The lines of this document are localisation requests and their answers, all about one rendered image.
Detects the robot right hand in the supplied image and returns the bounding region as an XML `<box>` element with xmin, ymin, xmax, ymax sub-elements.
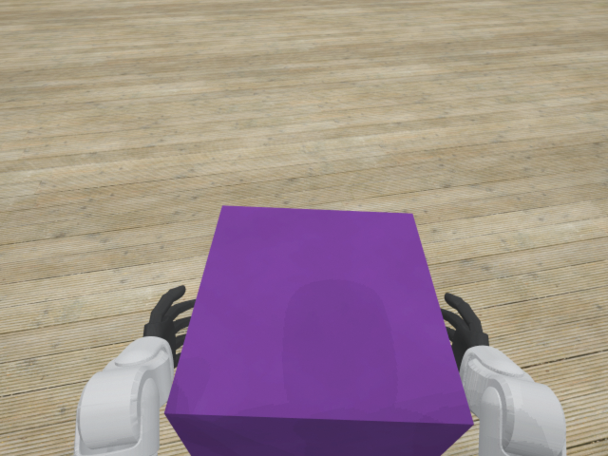
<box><xmin>440</xmin><ymin>293</ymin><xmax>489</xmax><ymax>372</ymax></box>

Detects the robot right forearm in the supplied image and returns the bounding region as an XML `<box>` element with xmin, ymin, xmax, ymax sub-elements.
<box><xmin>459</xmin><ymin>346</ymin><xmax>566</xmax><ymax>456</ymax></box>

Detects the robot left hand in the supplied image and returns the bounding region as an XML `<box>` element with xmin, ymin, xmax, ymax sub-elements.
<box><xmin>143</xmin><ymin>285</ymin><xmax>196</xmax><ymax>368</ymax></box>

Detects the carton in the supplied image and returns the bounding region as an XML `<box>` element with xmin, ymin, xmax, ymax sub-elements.
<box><xmin>164</xmin><ymin>205</ymin><xmax>474</xmax><ymax>456</ymax></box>

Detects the robot left forearm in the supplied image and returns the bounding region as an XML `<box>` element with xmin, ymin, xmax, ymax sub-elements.
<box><xmin>73</xmin><ymin>336</ymin><xmax>174</xmax><ymax>456</ymax></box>

